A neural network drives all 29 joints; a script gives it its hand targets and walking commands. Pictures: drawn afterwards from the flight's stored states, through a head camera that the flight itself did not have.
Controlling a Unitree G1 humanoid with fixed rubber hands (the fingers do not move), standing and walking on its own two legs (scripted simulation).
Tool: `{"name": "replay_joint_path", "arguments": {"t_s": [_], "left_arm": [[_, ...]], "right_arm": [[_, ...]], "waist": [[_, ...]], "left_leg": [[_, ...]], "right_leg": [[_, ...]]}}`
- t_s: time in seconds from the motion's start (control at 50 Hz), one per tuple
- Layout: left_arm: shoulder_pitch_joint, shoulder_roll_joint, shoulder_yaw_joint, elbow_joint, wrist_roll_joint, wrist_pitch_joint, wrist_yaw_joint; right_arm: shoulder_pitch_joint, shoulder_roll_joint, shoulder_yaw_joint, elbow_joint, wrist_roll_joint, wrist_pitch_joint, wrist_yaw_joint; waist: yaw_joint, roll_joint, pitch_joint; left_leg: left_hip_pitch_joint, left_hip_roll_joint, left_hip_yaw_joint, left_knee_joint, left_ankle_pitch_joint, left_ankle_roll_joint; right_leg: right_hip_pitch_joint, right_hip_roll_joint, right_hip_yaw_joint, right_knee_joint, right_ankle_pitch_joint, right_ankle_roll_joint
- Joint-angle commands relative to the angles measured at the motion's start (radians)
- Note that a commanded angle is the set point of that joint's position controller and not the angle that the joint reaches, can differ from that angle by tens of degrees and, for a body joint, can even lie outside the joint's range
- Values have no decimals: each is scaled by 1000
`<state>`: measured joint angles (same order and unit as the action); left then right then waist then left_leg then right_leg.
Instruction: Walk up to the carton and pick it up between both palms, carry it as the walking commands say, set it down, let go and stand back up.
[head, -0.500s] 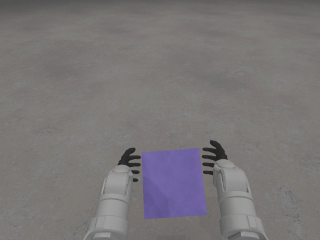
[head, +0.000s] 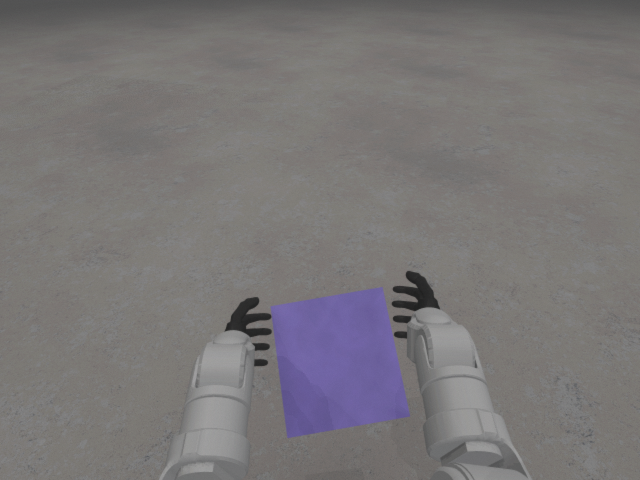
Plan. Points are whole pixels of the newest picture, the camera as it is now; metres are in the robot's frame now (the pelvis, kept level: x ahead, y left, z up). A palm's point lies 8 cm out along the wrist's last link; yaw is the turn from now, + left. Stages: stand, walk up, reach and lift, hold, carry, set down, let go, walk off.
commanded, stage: set down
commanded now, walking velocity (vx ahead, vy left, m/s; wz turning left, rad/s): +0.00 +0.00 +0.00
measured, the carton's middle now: (337, 358) +0.35 -0.02 -0.05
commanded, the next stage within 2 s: none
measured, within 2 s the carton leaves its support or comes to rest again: neither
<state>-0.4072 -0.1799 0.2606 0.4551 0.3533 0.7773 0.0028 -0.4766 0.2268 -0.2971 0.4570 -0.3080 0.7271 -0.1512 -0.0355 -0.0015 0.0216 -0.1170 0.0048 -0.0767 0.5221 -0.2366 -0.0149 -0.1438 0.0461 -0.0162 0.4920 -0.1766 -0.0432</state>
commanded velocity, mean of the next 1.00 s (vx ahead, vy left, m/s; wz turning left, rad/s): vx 0.00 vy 0.00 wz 0.00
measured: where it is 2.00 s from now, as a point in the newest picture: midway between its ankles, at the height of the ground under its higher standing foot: outside the picture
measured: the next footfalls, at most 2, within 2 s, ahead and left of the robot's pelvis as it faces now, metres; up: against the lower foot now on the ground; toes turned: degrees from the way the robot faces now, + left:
none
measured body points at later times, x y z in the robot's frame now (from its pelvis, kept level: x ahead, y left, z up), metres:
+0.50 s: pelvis -0.01 +0.05 -0.01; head +0.02 +0.04 +0.44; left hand +0.33 +0.14 -0.03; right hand +0.32 -0.12 -0.02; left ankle +0.05 +0.14 -0.73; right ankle +0.07 -0.09 -0.73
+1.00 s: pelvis -0.01 +0.03 -0.07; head +0.13 +0.00 +0.36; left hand +0.37 +0.10 -0.13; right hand +0.35 -0.15 -0.12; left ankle +0.05 +0.14 -0.73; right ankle +0.07 -0.09 -0.73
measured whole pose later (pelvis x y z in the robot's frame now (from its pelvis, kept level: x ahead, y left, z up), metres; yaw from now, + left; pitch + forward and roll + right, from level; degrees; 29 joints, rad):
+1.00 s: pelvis -0.01 +0.03 -0.07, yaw -2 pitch +18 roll +1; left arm -0.58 -0.24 0.38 0.63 0.30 0.25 0.17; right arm -0.56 0.21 -0.46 0.52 -0.32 0.24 -0.06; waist -0.09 0.05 0.01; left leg -0.94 -0.07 -0.03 1.00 -0.37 0.01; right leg -0.99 0.03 0.06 0.98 -0.30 0.01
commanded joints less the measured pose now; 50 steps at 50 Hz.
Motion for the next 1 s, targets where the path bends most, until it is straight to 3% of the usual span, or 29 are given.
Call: {"name": "replay_joint_path", "arguments": {"t_s": [0.0, 0.02, 0.04, 0.06, 0.12, 0.14, 0.18, 0.24, 0.28, 0.36, 0.38, 0.42, 0.48, 0.5, 0.54, 0.56, 0.62, 0.64, 0.66, 0.68, 0.7, 0.72, 0.74, 0.78, 0.84, 0.86, 0.88, 0.92, 0.98], "left_arm": [[-819, -952, -459, -63, -319, -142, -279], [-748, -936, -407, -23, -285, -145, -275], [-800, -851, -316, -3, -253, -158, -266], [-844, -876, -358, -6, -264, -179, -265], [-938, -903, -311, 70, -257, -198, -254], [-883, -870, -230, 168, -207, -195, -246], [-970, -906, -228, 187, -193, -232, -229], [-918, -879, -126, 218, -149, -290, -212], [-823, -995, -228, 237, -148, -293, -196], [-855, -1040, -276, 150, -196, -361, -179], [-831, -1006, -334, 83, -193, -366, -165], [-771, -1019, -317, 124, -192, -389, -151], [-793, -1047, -366, 158, -193, -414, -139], [-822, -1023, -346, 146, -198, -431, -137], [-831, -1057, -401, 100, -199, -469, -118], [-799, -1010, -383, 103, -182, -479, -123], [-676, -1030, -386, 172, -174, -504, -110], [-736, -1037, -438, 118, -180, -527, -105], [-747, -1005, -417, 80, -176, -542, -93], [-655, -1052, -400, 182, -171, -529, -93], [-644, -1036, -349, 202, -143, -531, -90], [-625, -1028, -377, 208, -155, -532, -92], [-725, -993, -399, 129, -167, -562, -90], [-655, -1025, -414, 178, -164, -574, -89], [-812, -997, -468, 71, -197, -605, -91], [-842, -981, -467, 90, -210, -617, -95], [-740, -970, -406, 146, -173, -613, -95], [-813, -946, -419, 158, -161, -614, -97], [-786, -960, -443, 146, -198, -604, -116]], "right_arm": [[-428, 1131, 410, 129, 232, -4, 320], [-494, 1179, 461, 77, 278, -9, 320], [-449, 1139, 380, 219, 220, 0, 312], [-543, 1158, 423, 125, 272, -29, 311], [-519, 1010, 243, 260, 151, -58, 301], [-558, 1005, 224, 299, 137, -55, 314], [-674, 959, 212, 287, 156, -92, 322], [-680, 956, 213, 313, 119, -122, 322], [-646, 898, 216, 254, 101, -165, 328], [-646, 898, 271, 228, 92, -232, 344], [-501, 915, 262, 274, 70, -232, 343], [-534, 910, 343, 228, 122, -258, 356], [-548, 837, 307, 227, 108, -305, 359], [-623, 859, 327, 201, 113, -317, 362], [-517, 873, 323, 223, 90, -344, 371], [-578, 853, 351, 181, 111, -358, 366], [-561, 837, 391, 127, 123, -389, 373], [-479, 846, 357, 175, 88, -409, 368], [-530, 874, 395, 179, 102, -404, 375], [-418, 818, 348, 218, 61, -404, 369], [-458, 797, 329, 217, 40, -405, 376], [-463, 778, 331, 208, 59, -416, 369], [-522, 848, 383, 182, 76, -433, 381], [-545, 837, 429, 145, 102, -458, 379], [-524, 850, 389, 186, 68, -473, 372], [-561, 861, 428, 156, 83, -487, 365], [-587, 863, 481, 153, 104, -480, 358], [-571, 887, 426, 227, 85, -482, 357], [-568, 902, 469, 206, 104, -474, 335]], "waist": [[-49, 11, -226], [26, 0, -235], [31, -120, -175], [46, -52, -210], [-76, 47, -158], [-27, 11, -69], [-13, 102, -94], [32, -7, -233], [-20, 73, -229], [-21, 28, -321], [-68, 27, -322], [7, -7, -334], [-72, 56, -351], [-48, 32, -435], [-103, 34, -485], [-56, 80, -507], [-45, 34, -574], [-109, 77, -593], [-40, 57, -601], [-110, 28, -538], [-79, 48, -546], [-122, 26, -551], [-66, 4, -653], [-52, 37, -689], [-126, 7, -753], [-103, 14, -749], [-18, -32, -776], [-68, 14, -742], [-47, 20, -844]], "left_leg": [[-176, -85, 7, -142, -119, 66], [-173, -93, 15, -142, -133, 77], [-162, -108, 25, -107, -114, 76], [-167, -116, 43, -80, -133, 67], [-243, -75, -4, -140, -263, 64], [-265, -71, 0, -161, -288, 67], [-367, -51, -12, -186, -348, 59], [-322, -59, -16, -113, -273, 80], [-268, -61, -32, -141, -198, 56], [-275, -61, -49, -119, -171, 54], [-220, -67, -56, -109, -35, 44], [-286, -84, -46, -63, -2, 40], [-270, -57, -96, -78, -111, 36], [-266, -77, -74, -30, -102, 30], [-206, -84, -88, 13, 32, 30], [-260, -95, -63, 37, 8, 24], [-266, -107, -49, 96, 101, 22], [-281, -99, -72, 122, 185, 13], [-304, -100, -65, 130, 144, 13], [-301, -111, -76, 139, 230, 16], [-342, -116, -66, 146, 119, 15], [-327, -101, -87, 143, 142, 16], [-338, -101, -72, 167, 88, 21], [-341, -112, -58, 213, 149, 12], [-409, -122, -60, 266, 111, 21], [-489, -136, -38, 290, 86, 17], [-540, -143, -22, 311, 72, 23], [-597, -151, -21, 347, 49, 32], [-684, -163, 12, 393, 13, 20]], "right_leg": [[211, 13, 134, -157, -104, 45], [254, -13, 146, -167, -143, 65], [173, -36, 193, -211, -230, 63], [166, -52, 202, -224, -301, 54], [166, 19, 117, -116, -248, 57], [137, 27, 94, -109, -255, 61], [230, 48, 82, -38, -196, 60], [204, 31, 123, -12, -215, 56], [159, 42, 78, 32, -39, 38], [147, 44, 89, 76, 6, 26], [120, 42, 80, 69, 115, 23], [79, 42, 81, 88, 89, 26], [-27, 58, 58, 149, 28, 32], [-52, 48, 58, 158, 11, 25], [-111, 60, 55, 150, 77, 13], [-103, 40, 66, 170, 72, 12], [-159, 59, 55, 214, 129, 25], [-211, 53, 62, 235, 200, 14], [-223, 54, 69, 251, 144, 20], [-290, 64, 48, 245, 196, 25], [-279, 63, 53, 262, 117, 20], [-313, 61, 49, 282, 127, 29], [-269, 70, 59, 291, 105, 26], [-332, 64, 57, 325, 146, 25], [-361, 70, 55, 363, 148, 35], [-338, 69, 73, 363, 151, 33], [-285, 67, 76, 388, 147, 45], [-402, 64, 70, 413, 130, 47], [-325, 67, 91, 447, 124, 56]]}}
